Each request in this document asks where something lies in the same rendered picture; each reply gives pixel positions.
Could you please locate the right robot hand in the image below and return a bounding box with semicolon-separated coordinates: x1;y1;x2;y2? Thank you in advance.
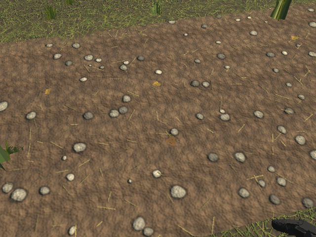
272;218;316;237

